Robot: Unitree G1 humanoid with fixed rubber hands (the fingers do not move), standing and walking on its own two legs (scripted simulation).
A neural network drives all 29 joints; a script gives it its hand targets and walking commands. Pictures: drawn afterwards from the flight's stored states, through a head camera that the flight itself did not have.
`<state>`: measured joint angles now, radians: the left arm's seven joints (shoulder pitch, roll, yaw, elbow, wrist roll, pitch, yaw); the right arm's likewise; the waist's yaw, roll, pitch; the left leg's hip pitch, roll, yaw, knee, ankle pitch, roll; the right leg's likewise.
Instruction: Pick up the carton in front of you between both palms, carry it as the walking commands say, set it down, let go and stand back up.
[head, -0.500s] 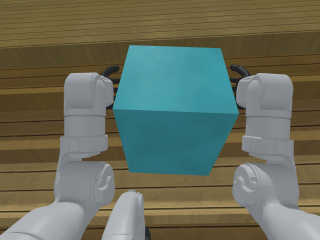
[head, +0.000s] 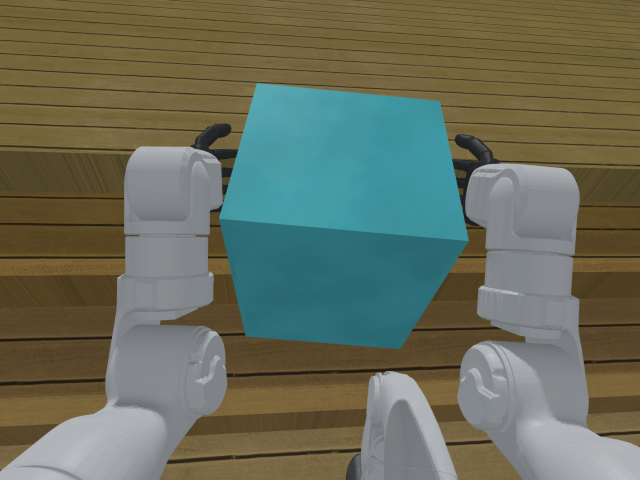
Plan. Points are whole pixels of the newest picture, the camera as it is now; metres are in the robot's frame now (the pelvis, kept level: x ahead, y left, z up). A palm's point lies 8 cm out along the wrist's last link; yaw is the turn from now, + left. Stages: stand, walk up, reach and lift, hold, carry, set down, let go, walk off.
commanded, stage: carry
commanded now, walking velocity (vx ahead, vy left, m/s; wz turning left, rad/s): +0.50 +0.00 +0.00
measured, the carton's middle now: (334, 228) +0.39 +0.00 +0.13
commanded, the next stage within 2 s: none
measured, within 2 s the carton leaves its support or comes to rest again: neither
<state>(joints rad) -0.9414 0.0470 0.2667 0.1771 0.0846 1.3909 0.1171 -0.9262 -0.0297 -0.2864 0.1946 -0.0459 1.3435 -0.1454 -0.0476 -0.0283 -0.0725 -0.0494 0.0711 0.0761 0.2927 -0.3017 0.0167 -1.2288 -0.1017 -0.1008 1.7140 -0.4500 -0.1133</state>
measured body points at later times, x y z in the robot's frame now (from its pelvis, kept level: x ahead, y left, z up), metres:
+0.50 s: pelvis +0.29 -0.02 +0.14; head +0.29 -0.04 +0.59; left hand +0.67 +0.14 +0.34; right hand +0.69 -0.16 +0.33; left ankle +0.40 +0.11 -0.33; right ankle +0.23 -0.12 -0.61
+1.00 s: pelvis +0.58 +0.01 +0.28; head +0.58 +0.04 +0.73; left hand +0.98 +0.16 +0.46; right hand +0.96 -0.14 +0.48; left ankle +0.52 +0.11 -0.46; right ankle +0.65 -0.11 -0.18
